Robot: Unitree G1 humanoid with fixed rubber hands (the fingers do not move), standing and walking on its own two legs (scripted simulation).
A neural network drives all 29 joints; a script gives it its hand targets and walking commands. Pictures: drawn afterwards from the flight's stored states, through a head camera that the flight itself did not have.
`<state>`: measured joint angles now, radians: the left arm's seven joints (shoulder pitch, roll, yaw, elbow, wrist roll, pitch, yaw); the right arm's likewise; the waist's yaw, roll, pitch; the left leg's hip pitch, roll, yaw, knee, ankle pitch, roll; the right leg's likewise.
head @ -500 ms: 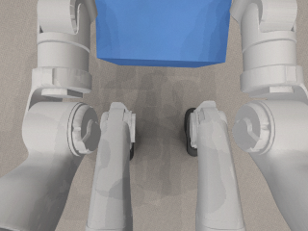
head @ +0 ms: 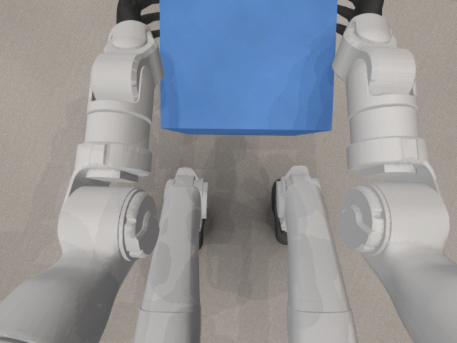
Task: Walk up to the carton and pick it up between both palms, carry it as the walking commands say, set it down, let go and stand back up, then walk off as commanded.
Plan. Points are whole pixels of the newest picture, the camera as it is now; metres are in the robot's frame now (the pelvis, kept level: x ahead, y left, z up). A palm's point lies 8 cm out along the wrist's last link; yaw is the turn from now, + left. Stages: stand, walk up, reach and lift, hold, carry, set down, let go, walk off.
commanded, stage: reach and lift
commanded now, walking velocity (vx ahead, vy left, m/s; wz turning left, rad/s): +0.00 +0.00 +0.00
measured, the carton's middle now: (244, 41) +0.55 -0.01 -0.12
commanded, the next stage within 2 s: none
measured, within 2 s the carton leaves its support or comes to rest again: neither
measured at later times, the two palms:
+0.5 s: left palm (114, 0) +0.52 +0.14 +0.04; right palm (392, 4) +0.52 -0.16 +0.04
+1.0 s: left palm out of the picture +0.48 +0.14 +0.19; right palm out of the picture +0.48 -0.15 +0.18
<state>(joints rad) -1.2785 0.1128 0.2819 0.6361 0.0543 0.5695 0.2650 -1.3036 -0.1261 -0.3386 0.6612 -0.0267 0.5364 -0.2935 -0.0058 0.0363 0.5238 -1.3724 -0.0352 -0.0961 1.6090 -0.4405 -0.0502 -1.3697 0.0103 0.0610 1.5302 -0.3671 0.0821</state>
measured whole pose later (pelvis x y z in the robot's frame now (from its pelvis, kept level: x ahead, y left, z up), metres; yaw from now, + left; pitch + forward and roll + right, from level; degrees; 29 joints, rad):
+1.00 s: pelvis +0.07 +0.00 +0.12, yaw +0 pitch +12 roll -2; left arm -0.91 -0.06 0.46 0.88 0.34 0.55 0.17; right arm -0.91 0.02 -0.47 0.92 -0.27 0.50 -0.20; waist -0.01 0.04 -0.13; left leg -0.97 -0.03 -0.10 1.16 -0.40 -0.03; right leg -0.96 0.01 0.06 1.08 -0.33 0.05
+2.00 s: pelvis +0.12 -0.01 +0.20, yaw +0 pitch -3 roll -2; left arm -0.52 -0.15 0.32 0.62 0.26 0.65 0.17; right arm -0.57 0.12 -0.38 0.63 -0.27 0.65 -0.19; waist -0.01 0.04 -0.09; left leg -0.32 0.01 -0.10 0.65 -0.29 -0.03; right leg -0.31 0.01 0.06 0.56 -0.20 0.05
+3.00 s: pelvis +0.12 -0.01 +0.21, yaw +0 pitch -5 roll -2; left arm -0.45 -0.15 0.30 0.60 0.26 0.71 0.17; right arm -0.47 0.13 -0.34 0.60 -0.27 0.69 -0.18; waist -0.01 0.04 -0.13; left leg -0.24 0.01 -0.10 0.57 -0.25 -0.03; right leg -0.22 0.01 0.06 0.46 -0.16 0.04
